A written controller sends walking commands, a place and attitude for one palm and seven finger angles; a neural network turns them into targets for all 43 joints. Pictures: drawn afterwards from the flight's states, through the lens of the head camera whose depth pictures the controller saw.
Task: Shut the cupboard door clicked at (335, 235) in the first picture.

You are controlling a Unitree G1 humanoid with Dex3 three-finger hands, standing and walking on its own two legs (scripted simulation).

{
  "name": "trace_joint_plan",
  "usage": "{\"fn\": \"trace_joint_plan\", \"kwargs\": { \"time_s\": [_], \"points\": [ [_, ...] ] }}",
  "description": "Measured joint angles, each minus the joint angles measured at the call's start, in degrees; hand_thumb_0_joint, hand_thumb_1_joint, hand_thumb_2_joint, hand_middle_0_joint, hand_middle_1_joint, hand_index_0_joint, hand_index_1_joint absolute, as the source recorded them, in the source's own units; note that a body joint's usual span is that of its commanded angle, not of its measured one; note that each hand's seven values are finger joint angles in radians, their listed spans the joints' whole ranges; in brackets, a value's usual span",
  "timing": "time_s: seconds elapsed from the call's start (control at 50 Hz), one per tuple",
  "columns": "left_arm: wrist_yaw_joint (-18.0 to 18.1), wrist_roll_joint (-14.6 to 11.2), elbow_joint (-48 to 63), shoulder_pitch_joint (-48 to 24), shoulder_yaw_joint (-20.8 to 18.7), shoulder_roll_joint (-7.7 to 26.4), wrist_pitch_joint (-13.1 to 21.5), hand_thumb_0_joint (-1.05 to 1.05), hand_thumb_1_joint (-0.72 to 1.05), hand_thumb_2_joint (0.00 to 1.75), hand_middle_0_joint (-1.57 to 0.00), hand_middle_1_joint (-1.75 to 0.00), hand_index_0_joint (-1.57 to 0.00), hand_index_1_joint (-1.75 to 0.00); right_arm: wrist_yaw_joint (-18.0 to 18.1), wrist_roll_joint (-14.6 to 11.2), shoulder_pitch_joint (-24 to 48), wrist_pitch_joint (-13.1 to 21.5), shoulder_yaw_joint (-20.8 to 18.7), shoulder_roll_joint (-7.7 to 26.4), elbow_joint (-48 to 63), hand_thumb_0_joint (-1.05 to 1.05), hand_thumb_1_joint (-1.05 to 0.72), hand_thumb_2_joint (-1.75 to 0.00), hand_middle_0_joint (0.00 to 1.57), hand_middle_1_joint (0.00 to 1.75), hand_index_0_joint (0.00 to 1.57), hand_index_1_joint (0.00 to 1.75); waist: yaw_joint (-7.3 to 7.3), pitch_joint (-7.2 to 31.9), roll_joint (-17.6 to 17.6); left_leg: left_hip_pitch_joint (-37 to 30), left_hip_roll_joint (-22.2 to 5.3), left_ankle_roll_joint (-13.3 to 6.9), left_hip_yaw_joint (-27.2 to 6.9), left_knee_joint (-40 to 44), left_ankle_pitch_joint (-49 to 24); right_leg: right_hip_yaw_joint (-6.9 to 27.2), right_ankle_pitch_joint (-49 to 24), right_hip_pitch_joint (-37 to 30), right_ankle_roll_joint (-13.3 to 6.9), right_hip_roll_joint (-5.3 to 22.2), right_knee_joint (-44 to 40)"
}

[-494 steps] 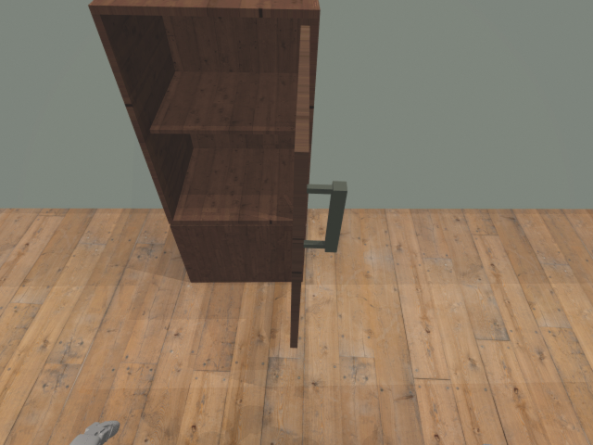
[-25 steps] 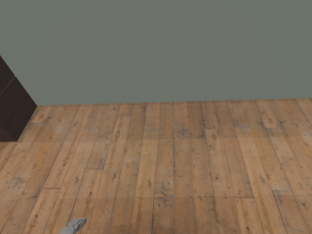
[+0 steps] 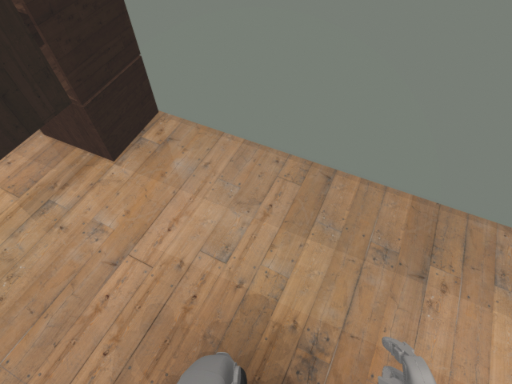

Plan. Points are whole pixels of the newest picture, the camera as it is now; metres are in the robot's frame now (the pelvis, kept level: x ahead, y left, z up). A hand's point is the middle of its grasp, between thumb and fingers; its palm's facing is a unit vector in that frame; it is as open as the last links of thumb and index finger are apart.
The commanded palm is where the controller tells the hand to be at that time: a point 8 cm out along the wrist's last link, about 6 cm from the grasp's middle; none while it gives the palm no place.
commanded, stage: walk to a spot facing it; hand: left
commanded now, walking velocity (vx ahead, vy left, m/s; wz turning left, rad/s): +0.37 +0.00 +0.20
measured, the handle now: out of the picture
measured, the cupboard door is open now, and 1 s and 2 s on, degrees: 87 87 87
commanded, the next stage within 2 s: turn to face it in 1.02 s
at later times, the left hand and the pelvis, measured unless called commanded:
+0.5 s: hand (206, 250) +0.35 +0.14 -0.13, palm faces +0.05 -0.98 -0.21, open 7.4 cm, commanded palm none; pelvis +0.23 -0.04 +0.01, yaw +6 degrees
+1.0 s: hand (198, 293) +0.28 +0.15 -0.17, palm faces +0.42 -0.90 -0.14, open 7.4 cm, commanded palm none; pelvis +0.43 +0.04 +0.00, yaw +18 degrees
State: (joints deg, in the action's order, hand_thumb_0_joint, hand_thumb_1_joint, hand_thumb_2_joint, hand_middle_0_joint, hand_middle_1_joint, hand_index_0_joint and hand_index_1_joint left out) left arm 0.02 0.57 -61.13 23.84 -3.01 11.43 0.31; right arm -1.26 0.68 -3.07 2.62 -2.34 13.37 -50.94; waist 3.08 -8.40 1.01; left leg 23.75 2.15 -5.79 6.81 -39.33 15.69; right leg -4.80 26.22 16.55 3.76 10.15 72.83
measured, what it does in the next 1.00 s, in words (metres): walks ahead, turning left: right foot, then left foot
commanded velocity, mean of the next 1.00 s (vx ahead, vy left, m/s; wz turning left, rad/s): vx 0.35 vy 0.00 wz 0.26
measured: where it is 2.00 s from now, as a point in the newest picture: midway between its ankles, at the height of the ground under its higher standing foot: (251, 259)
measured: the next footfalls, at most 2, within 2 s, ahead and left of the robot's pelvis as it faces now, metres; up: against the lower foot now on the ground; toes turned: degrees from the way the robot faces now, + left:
right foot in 0.44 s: +0.35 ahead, -0.13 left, +0.00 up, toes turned -2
left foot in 0.96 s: +0.51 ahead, +0.16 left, +0.00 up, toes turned +25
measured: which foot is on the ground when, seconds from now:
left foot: down 0.00-0.44, up 0.46-0.94, down 0.96-1.00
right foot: up 0.00-0.42, down 0.44-0.98, up 1.00-1.00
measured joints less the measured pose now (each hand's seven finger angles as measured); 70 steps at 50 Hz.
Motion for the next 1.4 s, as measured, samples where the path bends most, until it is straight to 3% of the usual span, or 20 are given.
{"fn": "trace_joint_plan", "kwargs": {
  "time_s": [0.06,0.18,0.3,0.4,0.44,0.5,0.54,0.6,0.7,0.78,0.88,0.94,0.98,1.04,1.1,1.16,1.24,1.4],
  "points": [
    [0.07,0.74,1.89,-4.67,-0.58,0.59,0.37,0.01,0.91,0.90,-0.20,-0.30,-0.20,-0.30,0.86,0.03,-2.35,0.58,0.55,-1.45,-1.42,0.00,-0.91,-0.90,0.20,0.30,0.20,0.30,-0.31,1.36,0.13,-5.81,0.90,0.79,-1.26,5.72,-0.74,1.72,-4.44,9.20,-0.04,-0.14,2.82],
    [-0.26,1.42,6.25,-11.53,-0.47,-0.04,0.67,0.01,0.91,0.90,-0.20,-0.29,-0.19,-0.30,1.65,-0.43,-8.41,1.32,-0.07,-2.76,-4.41,-0.01,-0.94,-0.90,0.20,0.30,0.21,0.30,-1.90,5.71,0.67,-15.26,2.45,0.22,-3.46,15.81,-1.58,2.23,-12.88,18.01,1.10,0.14,-8.97],
    [-0.93,1.31,7.51,-16.07,0.00,-0.87,0.27,0.01,0.91,0.90,-0.20,-0.29,-0.19,-0.30,1.82,-0.18,-14.56,1.44,-0.04,-3.01,-7.06,-0.01,-0.93,-0.90,0.20,0.30,0.20,0.30,-4.48,7.43,1.00,-21.85,3.08,1.08,-5.19,21.12,0.06,1.53,-17.84,17.39,1.14,-1.16,-23.05],
    [-1.20,1.11,7.85,-18.06,0.30,-1.33,0.72,0.01,0.91,0.90,-0.20,-0.29,-0.19,-0.30,2.18,0.32,-19.35,0.97,0.01,-3.32,-9.67,0.00,-0.92,-0.90,0.20,0.30,0.20,0.30,-6.73,6.74,-0.20,-25.38,2.05,2.77,-6.01,19.66,5.25,-0.10,-15.46,11.76,-0.94,-4.10,-34.98],
    [-1.32,1.19,8.09,-18.32,0.51,-1.43,1.88,0.01,0.91,0.90,-0.20,-0.30,-0.20,-0.30,2.23,0.15,-21.38,0.70,0.00,-3.45,-10.98,0.00,-0.91,-0.90,0.20,0.30,0.20,0.30,-7.06,6.14,-1.10,-24.91,1.03,3.59,-6.65,14.18,9.40,-1.11,-17.33,7.66,-2.87,-5.84,-39.96],
    [-1.07,1.27,7.81,-18.16,0.66,-2.11,4.06,0.01,0.91,0.90,-0.20,-0.30,-0.20,-0.30,1.88,-0.38,-21.74,-0.42,-0.14,-3.76,-13.07,0.00,-0.91,-0.90,0.20,0.30,0.20,0.30,-6.74,4.21,-2.44,-14.82,-0.20,3.38,-7.75,-12.15,12.12,-3.46,-14.12,5.52,-6.37,-6.41,-36.69],
    [-0.72,1.00,7.02,-16.25,0.60,-2.47,4.19,0.01,0.91,0.90,-0.20,-0.30,-0.20,-0.30,1.50,-0.26,-21.41,-0.98,-0.47,-3.84,-13.68,0.00,-0.91,-0.90,0.20,0.30,0.20,0.30,-5.95,4.25,-2.60,-7.79,-1.36,3.13,-7.11,-25.37,8.60,-4.49,-12.24,2.32,-6.58,-6.52,-38.20],
    [0.19,0.90,4.74,-12.22,0.22,-2.95,3.81,0.00,0.91,0.90,-0.20,-0.30,-0.20,-0.30,1.15,0.20,-19.48,-1.93,-0.95,-3.62,-13.00,0.00,-0.91,-0.90,0.20,0.30,0.20,0.30,-5.45,5.11,-2.80,0.75,-4.40,3.82,-6.47,-30.67,1.84,-5.82,-12.34,-2.44,-6.18,-6.93,-42.98],
    [1.05,1.09,0.67,-5.75,-0.56,-2.10,3.69,0.00,0.94,0.90,-0.20,-0.30,-0.20,-0.30,0.54,0.59,-15.28,-2.68,-1.56,-3.82,-10.28,0.00,-0.91,-0.90,0.19,0.30,0.20,0.30,-4.89,6.50,-2.35,9.74,-8.09,5.75,-6.47,-25.71,-5.06,-8.05,-12.07,-8.52,-5.95,-7.49,-49.60],
    [0.97,1.15,-1.73,-1.84,-0.14,-2.50,3.91,0.00,0.93,0.90,-0.20,-0.29,-0.20,-0.30,-0.01,0.57,-11.62,-2.83,-1.81,-3.57,-8.87,0.00,-0.92,-0.90,0.19,0.30,0.20,0.30,-3.62,6.61,-2.01,11.35,-9.40,6.53,-4.93,-16.25,-7.93,-10.04,-10.72,-12.59,-4.94,-7.47,-52.71],
    [0.91,1.37,-3.05,1.28,0.34,-3.39,4.04,0.01,0.92,0.90,-0.20,-0.29,-0.20,-0.30,-0.83,0.49,-6.59,-2.50,-1.47,-2.55,-7.46,0.00,-0.92,-0.90,0.19,0.30,0.20,0.30,-0.79,5.10,-1.48,7.86,-8.48,5.50,-1.88,-3.28,-6.51,-12.73,-6.85,-16.80,-2.47,-6.52,-52.71],
    [0.84,1.35,-3.82,3.01,0.38,-3.53,3.74,0.01,0.92,0.90,-0.20,-0.30,-0.20,-0.30,-0.87,0.59,-3.94,-1.62,-1.05,-2.40,-6.05,0.00,-0.92,-0.90,0.19,0.30,0.20,0.30,0.46,4.28,-0.21,3.33,-6.26,3.83,0.16,2.42,-3.55,-13.71,-2.37,-18.08,-0.30,-4.26,-48.58],
    [0.51,0.94,-4.56,3.65,0.34,-3.80,2.94,0.01,0.91,0.90,-0.20,-0.30,-0.20,-0.30,-0.53,0.88,-2.76,-0.16,-0.98,-2.19,-4.66,0.00,-0.92,-0.90,0.19,0.30,0.20,0.30,-0.02,3.93,0.37,1.14,-4.49,2.26,0.67,3.66,-5.08,-12.40,0.59,-14.39,-0.34,-1.21,-36.05],
    [0.32,0.46,-4.46,1.01,0.46,-3.32,1.23,0.01,0.91,0.90,-0.20,-0.30,-0.20,-0.30,0.63,0.26,-2.14,0.91,-0.52,-2.81,-4.09,0.00,-0.91,-0.90,0.19,0.30,0.20,0.30,-0.23,3.00,0.57,-1.27,-3.11,1.11,0.75,1.56,-1.15,-3.07,1.68,-3.07,-1.54,-1.57,-10.86],
    [0.45,0.80,-3.17,-2.85,-0.04,-2.40,1.05,0.01,0.91,0.90,-0.20,-0.30,-0.20,-0.30,1.58,0.09,-3.63,1.16,0.15,-4.14,-5.06,0.00,-0.91,-0.90,0.19,0.30,0.20,0.30,-0.49,3.78,0.49,-6.57,-2.29,1.73,0.61,7.00,-1.61,-0.33,-3.23,5.91,-1.54,-1.76,-2.64],
    [0.68,1.02,-0.80,-6.37,-0.38,-1.74,1.09,0.01,0.91,0.90,-0.20,-0.29,-0.19,-0.30,2.79,-0.76,-5.64,2.03,-0.73,-4.79,-5.57,-0.02,-0.94,-0.90,0.20,0.30,0.21,0.30,-1.11,4.88,0.62,-11.38,-1.42,1.40,0.54,12.75,-2.72,0.98,-7.61,11.80,-0.97,-1.54,-4.93],
    [0.81,1.10,1.98,-10.70,-0.65,-1.21,0.54,0.01,0.91,0.90,-0.20,-0.29,-0.19,-0.30,2.64,-0.38,-8.47,1.51,-0.38,-3.81,-6.65,-0.03,-0.96,-0.90,0.20,0.30,0.21,0.30,-2.41,6.36,0.84,-15.35,-0.40,1.55,-0.55,17.13,-3.03,1.01,-11.91,14.94,0.50,-1.42,-12.11],
    [0.72,0.57,6.80,-17.17,-0.67,-1.06,-0.51,0.01,0.91,0.90,-0.20,-0.29,-0.19,-0.30,2.04,0.36,-13.83,-1.88,-0.26,-3.99,-8.63,-0.01,-0.92,-0.90,0.20,0.30,0.20,0.30,-5.32,5.67,-0.40,-16.01,0.20,3.53,-4.87,14.10,1.32,0.59,-10.72,9.62,1.32,-4.91,-29.62]
  ]
}}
